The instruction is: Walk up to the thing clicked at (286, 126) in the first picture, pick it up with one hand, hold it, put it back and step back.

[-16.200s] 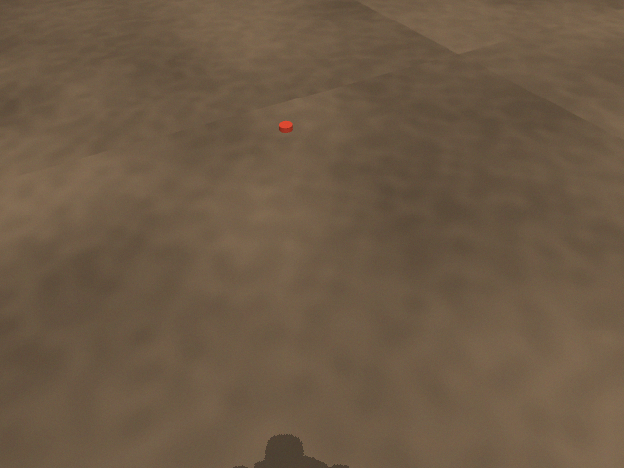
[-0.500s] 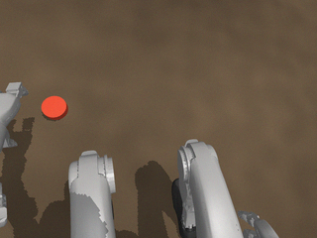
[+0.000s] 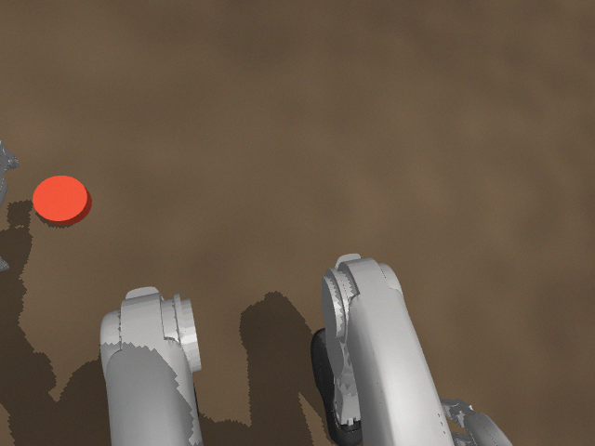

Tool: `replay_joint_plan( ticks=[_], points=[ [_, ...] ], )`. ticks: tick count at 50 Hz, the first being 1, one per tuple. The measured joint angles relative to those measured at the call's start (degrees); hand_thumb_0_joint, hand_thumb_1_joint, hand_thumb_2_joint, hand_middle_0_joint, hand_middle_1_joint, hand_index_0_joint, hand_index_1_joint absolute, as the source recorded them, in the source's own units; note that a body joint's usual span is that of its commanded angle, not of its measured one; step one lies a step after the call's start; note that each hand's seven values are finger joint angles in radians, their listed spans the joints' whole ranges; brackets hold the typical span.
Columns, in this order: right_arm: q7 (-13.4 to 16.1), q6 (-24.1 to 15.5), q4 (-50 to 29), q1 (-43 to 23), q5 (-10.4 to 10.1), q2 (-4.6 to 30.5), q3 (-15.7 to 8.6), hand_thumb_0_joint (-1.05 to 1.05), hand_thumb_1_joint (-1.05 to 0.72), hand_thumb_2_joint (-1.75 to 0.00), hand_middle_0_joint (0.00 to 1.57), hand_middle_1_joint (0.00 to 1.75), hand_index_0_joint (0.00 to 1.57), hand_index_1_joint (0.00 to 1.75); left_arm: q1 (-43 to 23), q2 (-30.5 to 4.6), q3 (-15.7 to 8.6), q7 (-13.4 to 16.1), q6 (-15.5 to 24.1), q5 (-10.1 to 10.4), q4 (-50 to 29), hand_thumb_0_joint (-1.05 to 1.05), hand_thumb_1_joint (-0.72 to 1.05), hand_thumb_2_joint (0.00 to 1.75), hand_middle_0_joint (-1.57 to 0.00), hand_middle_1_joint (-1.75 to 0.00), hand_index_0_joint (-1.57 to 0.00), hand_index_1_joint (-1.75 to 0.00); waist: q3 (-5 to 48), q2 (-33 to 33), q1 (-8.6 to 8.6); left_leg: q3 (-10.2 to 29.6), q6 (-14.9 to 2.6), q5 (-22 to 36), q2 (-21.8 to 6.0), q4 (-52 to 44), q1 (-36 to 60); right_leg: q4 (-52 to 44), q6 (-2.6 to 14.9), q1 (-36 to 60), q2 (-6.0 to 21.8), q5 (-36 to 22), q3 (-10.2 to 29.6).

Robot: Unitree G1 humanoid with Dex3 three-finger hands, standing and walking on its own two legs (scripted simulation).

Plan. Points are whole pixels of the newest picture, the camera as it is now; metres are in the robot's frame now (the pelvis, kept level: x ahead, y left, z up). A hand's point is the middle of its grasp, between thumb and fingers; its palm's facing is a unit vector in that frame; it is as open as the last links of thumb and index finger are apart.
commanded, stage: rise first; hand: left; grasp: from above
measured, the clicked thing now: (63, 200) +0.49 +0.31 -0.31
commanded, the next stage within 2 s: approach in 0.04 s
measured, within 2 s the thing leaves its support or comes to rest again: neither
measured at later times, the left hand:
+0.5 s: hand (49, 181) +0.48 +0.30 -0.19, palm faces -0.37 -0.08 -0.93, open 14.1 cm
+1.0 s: hand (1, 210) +0.44 +0.35 -0.19, palm faces -0.53 -0.12 -0.84, open 14.2 cm
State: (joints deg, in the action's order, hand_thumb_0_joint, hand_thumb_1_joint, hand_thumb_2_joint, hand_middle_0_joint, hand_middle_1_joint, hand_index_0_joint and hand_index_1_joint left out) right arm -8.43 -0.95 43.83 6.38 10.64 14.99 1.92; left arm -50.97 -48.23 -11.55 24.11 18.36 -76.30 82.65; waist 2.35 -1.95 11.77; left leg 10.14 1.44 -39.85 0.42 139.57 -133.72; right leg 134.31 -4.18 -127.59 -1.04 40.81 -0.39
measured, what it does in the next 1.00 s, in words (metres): stands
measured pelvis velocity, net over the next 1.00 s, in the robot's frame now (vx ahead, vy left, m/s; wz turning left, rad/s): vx -0.01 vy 0.00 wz -0.04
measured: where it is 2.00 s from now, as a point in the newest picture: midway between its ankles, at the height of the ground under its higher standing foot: (263, 427)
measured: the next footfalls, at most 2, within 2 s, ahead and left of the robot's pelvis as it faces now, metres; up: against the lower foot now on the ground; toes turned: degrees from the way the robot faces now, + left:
none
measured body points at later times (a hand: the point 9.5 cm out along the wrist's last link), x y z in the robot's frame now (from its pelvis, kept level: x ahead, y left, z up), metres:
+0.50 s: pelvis +0.00 +0.00 -0.01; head +0.25 +0.09 +0.35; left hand +0.50 +0.30 -0.14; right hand +0.05 -0.28 -0.09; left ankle +0.07 +0.13 -0.29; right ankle +0.10 -0.15 -0.29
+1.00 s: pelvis -0.01 +0.00 +0.00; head +0.26 +0.09 +0.35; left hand +0.47 +0.35 -0.14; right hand +0.04 -0.27 -0.09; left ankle +0.07 +0.13 -0.29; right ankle +0.10 -0.15 -0.29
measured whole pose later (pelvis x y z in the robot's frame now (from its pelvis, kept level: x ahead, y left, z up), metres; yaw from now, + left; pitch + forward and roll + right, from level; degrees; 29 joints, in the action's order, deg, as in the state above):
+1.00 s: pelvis -0.01 +0.00 +0.00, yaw -2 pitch +32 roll -11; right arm -8.3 0.4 39.4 8.1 10.1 17.0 8.5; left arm -55.2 -54.5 -6.4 14.4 17.1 -69.0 81.9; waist -3.8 -3.0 14.3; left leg 12.3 1.6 -39.4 0.3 140.7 -133.9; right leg 133.8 -4.8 -127.1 -1.5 39.3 -2.3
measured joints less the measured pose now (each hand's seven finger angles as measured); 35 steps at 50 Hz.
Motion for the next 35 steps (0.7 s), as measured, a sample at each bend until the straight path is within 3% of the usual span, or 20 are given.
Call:
replay_joint_plan(
  ticks=[10, 15, 21, 29, 32, 35],
  points=[
    [-0.1, 0.1, 0.0, 0.0, 0.6, 0.8, 0.8, 0.00, -0.91, -0.90, 0.20, 0.30, 0.21, 0.30, -0.8, -1.7, -0.6, 0.1, 0.2, 0.5, 1.5, 0.01, -0.55, 1.02, -0.07, -1.02, -0.07, -1.03, -1.1, -0.3, 0.81, 1.0, 0.67, -0.3, -0.1, 1.0, -0.4, 0.7, -0.04, -0.7, -0.4, -0.2, -0.7],
    [-0.1, -0.1, 0.3, -0.3, 1.1, 0.9, 1.6, 0.00, -0.91, -0.90, 0.20, 0.30, 0.21, 0.30, -3.0, -2.4, 2.0, 0.3, 0.5, 0.3, 3.7, 0.00, -0.54, 1.01, -0.07, -1.03, -0.07, -1.03, -1.5, -0.7, 1.30, 1.2, 0.72, -0.3, -0.1, 1.4, -0.8, 1.1, -0.15, -1.1, -0.5, -0.3, -0.8],
    [-0.1, -1.3, 0.0, -0.6, 1.7, 0.7, 2.8, 0.00, -0.91, -0.90, 0.20, 0.30, 0.21, 0.30, -7.0, -2.0, 5.4, 2.3, -0.1, -0.9, 5.3, 0.00, -0.53, 1.00, -0.07, -1.04, -0.08, -1.04, -2.5, -1.7, 3.21, 1.9, 0.89, -0.2, 0.0, 2.2, -1.3, 1.4, -0.28, -1.5, -0.7, -0.6, -1.2],
    [0.0, -1.2, -1.9, 0.5, 1.0, 0.7, 4.0, 0.00, -0.91, -0.90, 0.20, 0.30, 0.21, 0.30, -10.8, -0.4, 3.6, 5.6, -6.5, -2.0, 5.7, 0.00, -0.53, 0.99, -0.07, -1.05, -0.08, -1.05, -1.7, -0.4, 7.23, 1.7, 0.34, -0.5, -0.5, 2.2, -2.5, 1.0, 0.31, -2.6, -0.9, -0.8, -1.3],
    [-0.1, -0.9, -2.6, 1.2, 0.1, 1.1, 4.7, 0.00, -0.91, -0.90, 0.20, 0.30, 0.21, 0.30, -12.1, -0.6, 3.4, 4.6, -9.7, -1.1, 6.5, 0.01, -0.54, 1.00, -0.07, -1.04, -0.08, -1.04, -1.7, 0.7, 8.01, 1.4, -0.04, -0.7, -0.8, 1.9, -2.5, 0.5, 0.46, -2.7, -1.0, -0.9, -1.2],
    [-0.2, -0.6, -3.4, 1.8, -0.8, 1.5, 5.5, 0.00, -0.91, -0.90, 0.20, 0.30, 0.21, 0.30, -12.1, -1.2, 3.5, 2.4, -12.0, 1.0, 6.6, 0.01, -0.54, 1.00, -0.07, -1.04, -0.08, -1.04, -2.4, 1.9, 8.20, 1.2, -0.41, -0.8, -1.0, 1.5, -2.1, 0.1, -0.02, -2.2, -1.0, -0.8, -1.0]
  ],
)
